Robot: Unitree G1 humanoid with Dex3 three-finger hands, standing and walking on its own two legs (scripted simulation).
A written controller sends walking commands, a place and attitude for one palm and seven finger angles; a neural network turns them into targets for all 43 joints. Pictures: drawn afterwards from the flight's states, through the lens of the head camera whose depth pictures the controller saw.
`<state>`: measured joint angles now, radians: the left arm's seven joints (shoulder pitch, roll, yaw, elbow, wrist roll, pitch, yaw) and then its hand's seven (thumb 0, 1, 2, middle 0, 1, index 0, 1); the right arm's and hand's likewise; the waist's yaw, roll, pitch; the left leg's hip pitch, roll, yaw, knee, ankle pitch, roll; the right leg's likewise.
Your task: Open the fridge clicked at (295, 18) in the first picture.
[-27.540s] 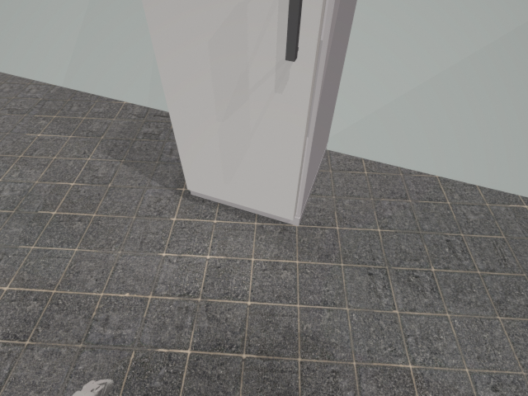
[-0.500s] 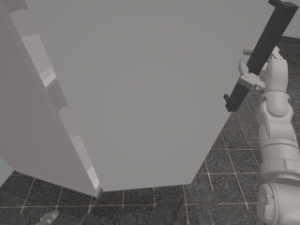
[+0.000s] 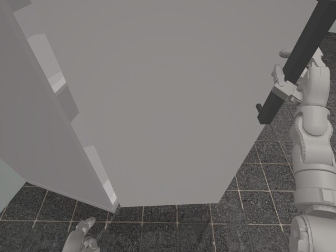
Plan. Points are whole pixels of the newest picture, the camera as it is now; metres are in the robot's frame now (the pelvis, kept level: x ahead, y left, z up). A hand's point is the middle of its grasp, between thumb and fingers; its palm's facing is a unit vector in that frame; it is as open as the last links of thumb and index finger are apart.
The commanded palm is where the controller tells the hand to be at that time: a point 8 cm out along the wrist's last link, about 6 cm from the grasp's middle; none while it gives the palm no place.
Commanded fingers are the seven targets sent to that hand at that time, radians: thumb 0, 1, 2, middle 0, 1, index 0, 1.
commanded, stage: loosen the grip on the handle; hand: right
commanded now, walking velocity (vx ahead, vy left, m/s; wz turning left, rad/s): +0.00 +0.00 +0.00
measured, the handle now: (285, 69) +0.46 -0.21 +0.23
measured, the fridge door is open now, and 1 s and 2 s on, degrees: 70 68 68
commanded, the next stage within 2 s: slip the hand off the handle in 0.58 s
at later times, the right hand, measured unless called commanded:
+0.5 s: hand (280, 83) +0.43 -0.20 +0.21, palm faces +0.23 +0.96 -0.19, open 13.7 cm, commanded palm +0.39 -0.24 +0.21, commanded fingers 0.00 0.55 -0.20 0.25 1.15 0.25 1.15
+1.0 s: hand (304, 88) +0.42 -0.25 +0.20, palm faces +0.28 +0.95 -0.17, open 14.7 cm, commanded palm +0.40 -0.29 +0.21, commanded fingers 0.00 0.55 -0.20 0.25 1.15 0.25 1.15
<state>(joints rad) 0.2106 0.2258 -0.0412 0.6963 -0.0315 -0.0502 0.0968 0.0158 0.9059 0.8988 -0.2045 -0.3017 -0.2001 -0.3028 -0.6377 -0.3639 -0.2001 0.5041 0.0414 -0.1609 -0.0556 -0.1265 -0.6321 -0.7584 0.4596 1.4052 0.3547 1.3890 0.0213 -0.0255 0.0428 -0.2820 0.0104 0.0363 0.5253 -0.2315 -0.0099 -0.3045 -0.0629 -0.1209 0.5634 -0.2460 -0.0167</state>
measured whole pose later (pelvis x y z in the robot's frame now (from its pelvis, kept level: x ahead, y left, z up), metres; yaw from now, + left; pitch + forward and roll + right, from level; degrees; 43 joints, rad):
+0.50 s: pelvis +0.02 +0.03 +0.00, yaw -1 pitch +3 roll +0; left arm 0.31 0.27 -0.01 0.73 -0.05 -0.13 0.06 0.02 0.91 0.90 -0.20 -0.30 -0.20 -0.30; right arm -0.62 -0.41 -0.26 0.58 0.07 -0.27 0.06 -0.01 0.47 -0.25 0.45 1.35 0.32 1.26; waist 0.02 0.00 -0.01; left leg -0.33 0.00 0.07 0.54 -0.27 0.03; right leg -0.34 -0.07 -0.09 0.53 -0.24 0.02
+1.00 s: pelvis +0.04 +0.02 +0.00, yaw -2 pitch +4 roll +0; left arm 0.25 0.25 -0.02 0.67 -0.05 -0.09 0.07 0.01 0.91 0.90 -0.20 -0.30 -0.20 -0.30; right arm -0.54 -0.44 -0.34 0.53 0.10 -0.23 0.13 -0.02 0.56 -0.20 0.26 1.16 0.25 1.15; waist -0.01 -0.01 -0.05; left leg -0.32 0.01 0.07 0.55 -0.30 0.01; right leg -0.35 -0.06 -0.08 0.57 -0.29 0.01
